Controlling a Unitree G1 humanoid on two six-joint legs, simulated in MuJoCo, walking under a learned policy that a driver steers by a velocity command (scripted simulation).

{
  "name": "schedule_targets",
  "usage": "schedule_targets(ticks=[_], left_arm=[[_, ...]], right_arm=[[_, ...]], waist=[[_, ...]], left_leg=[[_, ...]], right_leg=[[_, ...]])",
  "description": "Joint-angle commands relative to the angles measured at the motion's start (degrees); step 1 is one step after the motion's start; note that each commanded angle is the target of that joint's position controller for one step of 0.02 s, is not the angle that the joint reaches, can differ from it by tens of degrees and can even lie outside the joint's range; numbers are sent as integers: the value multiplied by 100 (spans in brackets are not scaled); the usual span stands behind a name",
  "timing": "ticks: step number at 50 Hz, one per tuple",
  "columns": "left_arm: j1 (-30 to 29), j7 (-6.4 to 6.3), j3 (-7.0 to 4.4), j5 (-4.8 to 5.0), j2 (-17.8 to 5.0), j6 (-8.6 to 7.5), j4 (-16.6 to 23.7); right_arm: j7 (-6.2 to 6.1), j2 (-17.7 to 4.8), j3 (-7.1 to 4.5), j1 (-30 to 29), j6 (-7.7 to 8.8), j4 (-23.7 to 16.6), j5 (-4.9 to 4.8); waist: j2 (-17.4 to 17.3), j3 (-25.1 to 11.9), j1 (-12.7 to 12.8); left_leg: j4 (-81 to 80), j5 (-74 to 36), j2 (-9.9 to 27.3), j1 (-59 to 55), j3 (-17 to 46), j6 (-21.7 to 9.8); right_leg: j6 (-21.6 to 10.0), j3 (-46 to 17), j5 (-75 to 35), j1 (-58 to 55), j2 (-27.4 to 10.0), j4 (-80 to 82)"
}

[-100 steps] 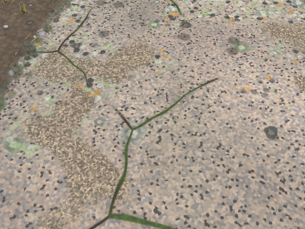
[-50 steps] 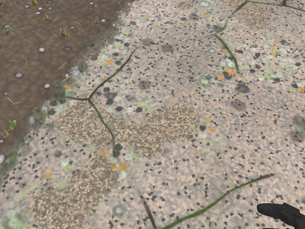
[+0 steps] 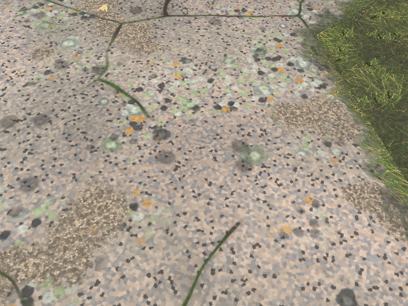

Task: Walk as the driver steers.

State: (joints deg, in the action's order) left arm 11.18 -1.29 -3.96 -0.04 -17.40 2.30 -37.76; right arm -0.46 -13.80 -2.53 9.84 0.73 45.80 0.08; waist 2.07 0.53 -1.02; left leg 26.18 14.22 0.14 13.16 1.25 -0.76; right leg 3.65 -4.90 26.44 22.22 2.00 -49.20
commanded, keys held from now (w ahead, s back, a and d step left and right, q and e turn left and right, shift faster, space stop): w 1.00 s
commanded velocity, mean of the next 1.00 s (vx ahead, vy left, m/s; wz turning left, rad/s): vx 0.42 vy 0.00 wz -0.03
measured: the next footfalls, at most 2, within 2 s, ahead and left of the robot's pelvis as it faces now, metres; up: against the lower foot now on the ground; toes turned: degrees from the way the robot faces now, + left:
right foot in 0.16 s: +0.03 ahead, -0.13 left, +0.00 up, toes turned +1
left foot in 0.58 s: +0.36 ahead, +0.12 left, +0.00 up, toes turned +2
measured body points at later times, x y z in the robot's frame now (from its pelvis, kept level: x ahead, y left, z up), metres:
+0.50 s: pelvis +0.13 -0.01 -0.01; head +0.17 -0.01 +0.44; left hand +0.11 +0.28 -0.12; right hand +0.36 -0.24 -0.10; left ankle +0.30 +0.13 -0.71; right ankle -0.01 -0.13 -0.74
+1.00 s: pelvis +0.41 +0.04 +0.00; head +0.43 +0.04 +0.45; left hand +0.61 +0.28 -0.09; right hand +0.42 -0.25 -0.12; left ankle +0.32 +0.12 -0.74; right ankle +0.61 -0.13 -0.69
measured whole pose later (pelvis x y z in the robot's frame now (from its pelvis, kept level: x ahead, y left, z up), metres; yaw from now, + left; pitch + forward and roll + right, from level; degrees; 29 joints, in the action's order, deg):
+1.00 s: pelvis +0.41 +0.04 +0.00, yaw +0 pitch +1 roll +2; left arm 6.4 0.9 -2.5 0.7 -15.5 -4.4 -40.5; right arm 0.7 -15.9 -2.3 20.1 4.5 50.0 -0.7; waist 2.5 1.1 -4.7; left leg 11.5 14.0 -4.5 -1.0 -2.5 -3.5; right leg 0.6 -1.7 -5.7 38.0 -6.6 -35.3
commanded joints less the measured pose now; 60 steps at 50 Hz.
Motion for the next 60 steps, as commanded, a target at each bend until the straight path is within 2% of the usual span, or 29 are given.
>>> schedule_targets(ticks=[1, 3, 5, 7, 8, 9, 10, 11, 12, 15, 20, 25, 27, 29, 30, 31, 32, 33, 34, 36, 41, 46, 51, 54, 56, 57, 58, 59, 60], left_arm=[[-458, 57, -39, 86, -260, -171, 458], [-474, 73, -45, 119, -291, -284, 430], [-123, 95, -60, 113, -259, -392, 225], [426, 88, -100, 95, -330, -452, -7], [1020, 49, -144, 104, -492, -471, -126], [1344, 58, -309, 46, -1139, -462, -199], [1538, 102, -334, 18, -1146, -520, -213], [1403, 95, -236, -18, -869, -599, -218], [1250, 95, -177, -11, -699, -659, -175], [1027, 99, -114, 25, -587, -672, -143], [1187, 75, -153, 64, -727, -649, -265], [1362, 70, -219, 158, -894, -650, -486], [1289, 53, -244, 136, -985, -598, -526], [1324, 6, -155, 60, -814, -531, -523], [1884, 28, 29, -7, -238, -574, -332], [2098, 41, 121, 94, 3, -697, -409], [1417, 81, -39, 276, -604, -762, -329], [935, 91, -63, 305, -744, -799, -188], [719, 65, -57, 199, -698, -811, -176], [919, 67, -71, 118, -529, -712, -281], [435, 25, -34, 16, -347, -583, -166], [-586, 147, 78, 42, -111, -735, 61], [-1340, 348, 114, 107, -136, -815, 360], [-1095, 411, 50, 96, -337, -827, 368], [224, 346, -161, 72, -733, -821, 6], [1277, 275, -274, 10, -1129, -790, -196], [1510, 291, -363, -8, -1586, -781, -318], [1567, 285, -212, 51, -930, -771, -286], [1123, 260, -129, 40, -743, -770, -245]], right_arm=[[-69, -1179, -288, 11, -34, -269, -71], [-64, -1249, -304, 168, -31, -235, -94], [-38, -1271, -299, 119, -32, -215, -185], [0, -1008, -212, 74, 28, -214, -166], [48, -616, -85, -185, 109, -314, -80], [73, -300, -1, -373, 245, -573, -50], [66, -790, -108, -843, 345, -734, -139], [101, -1027, -211, -765, 399, -722, -240], [144, -989, -216, -557, 425, -586, -263], [254, -837, -194, -606, 485, -525, -124], [349, -464, -19, -1156, 474, -705, -98], [409, -723, -53, -1376, 468, -892, -149], [383, -926, -143, -981, 473, -826, -127], [266, -1324, -370, 648, 431, -382, -120], [205, -1930, -492, 1433, 406, -284, 32], [272, -1780, -422, 1620, 421, -195, -18], [257, -1377, -302, 1198, 437, -212, -80], [242, -1213, -251, 759, 431, -275, -87], [238, -1072, -206, 415, 425, -325, -39], [254, -849, -153, 79, 470, -367, 88], [190, -976, -189, 287, 591, -143, 5], [94, -1152, -199, 772, 499, 38, -70], [67, -1246, -220, 1307, 321, 297, -116], [27, -1360, -268, 1247, 225, 339, -130], [3, -1328, -238, 1062, 162, 294, -101], [-11, -1049, -111, 1105, 180, 142, 24], [61, -286, 112, 1913, 322, 54, 10], [102, -891, -7, 1527, 452, 147, -119], [132, -1194, -99, 919, 534, -66, -265]], waist=[[-1344, 36, -235], [-1276, 51, -270], [-1135, 48, -52], [-953, -161, 233], [-520, -378, 507], [968, -403, 507], [1040, 117, 814], [746, 467, 644], [657, 509, 516], [402, 533, 404], [408, 486, 527], [448, 645, 403], [508, 323, 116], [369, -807, -662], [-949, -1844, -594], [-1872, -2469, -500], [-1371, -1435, -536], [-984, -717, -401], [-595, -360, -222], [-790, -191, 141], [-529, 200, 166], [-403, 355, -226], [-411, 504, -459], [-604, 251, -179], [-614, -647, 559], [-121, -1569, 923], [1438, -2294, 459], [955, -2311, 769], [668, -1353, 743]], left_leg=[[-1366, 1138, 1139, -484, 1462, -1040], [-1356, 1172, 1204, -453, 1476, -1094], [-1234, 1096, 1142, -119, 1335, -1078], [-823, 928, 965, 571, 1124, -813], [86, 909, 650, 1296, 719, -497], [1424, 1086, -92, 2357, -297, -87], [2402, 1852, 59, 3170, -95, -35], [3083, 1646, 331, 3628, 167, -117], [3324, 1232, 460, 3769, 209, -211], [3017, 142, 630, 3690, 87, -165], [1330, -1223, 331, 2421, -284, 166], [582, -1295, 229, 1913, -179, -104], [467, -1011, 29, 1274, -345, -306], [571, -940, -19, -1086, -362, -630], [458, -110, 1570, -3318, 1969, -1390], [-848, 1426, 2186, -3705, 4309, -1782], [-1161, 1984, 2033, -2967, 3862, -1480], [-1215, 1621, 1879, -2117, 3082, -1293], [-1297, 966, 1658, -1319, 2466, -1208], [-1603, 230, 1270, -396, 1717, -1164], [-2078, -747, 1169, -109, 941, -1372], [-2061, -1306, 948, -458, 310, -1122], [-1664, -1604, 1315, -1452, 377, -1095], [-1075, -2875, 1464, -1944, 399, -936], [539, -4429, 1078, -1663, 60, -696], [2260, -3033, 775, -454, -129, -499], [4298, 1131, -384, 1986, -87, -110], [4934, 1829, -219, 2686, 665, -150], [5003, 1411, 89, 3053, 556, -211]], right_leg=[[3, 466, -20, 431, -114, 517], [-151, 590, 4, 40, -89, 1260], [-372, 755, -874, -804, -9, 2381], [-602, 590, -1331, -2081, -122, 2815], [-788, -173, -1097, -2929, -726, 2913], [-1336, -1766, -82, -3234, -1674, 3306], [-1942, -2888, 448, -2942, -2343, 3877], [-2001, -2847, 620, -2882, -2345, 3952], [-1856, -2474, 562, -2930, -2098, 3989], [-1588, -1461, -1053, -2750, -1701, 4188], [-1448, -264, -2207, -1874, -1244, 4261], [-1335, -254, -2473, -2075, -1658, 4143], [-1190, -111, -3984, -2346, -1655, 3521], [-859, 327, -5001, -1630, -1181, 1385], [-472, 523, -2764, 356, -516, -1015], [-389, -257, 718, 1300, 169, -2137], [-455, -366, 468, 1961, -211, -2654], [-560, -117, -75, 2095, -519, -2531], [-576, 4, -555, 1870, -764, -2240], [-566, -44, -1117, 1221, -1047, -1842], [-281, 63, -2015, 1662, -1156, -871], [-254, 376, -3372, 1517, -904, 1002], [-419, 419, -3088, 1702, -696, 1846], [-664, 514, -2350, 1208, -485, 2063], [-986, 793, -2395, -737, -180, 2238], [-1347, -217, -2638, -2643, -1122, 1915], [-2337, -3107, -1449, -4653, -2459, 2448], [-2259, -3699, -799, -4675, -2439, 3002], [-1988, -2762, -1057, -3951, -2238, 3117]])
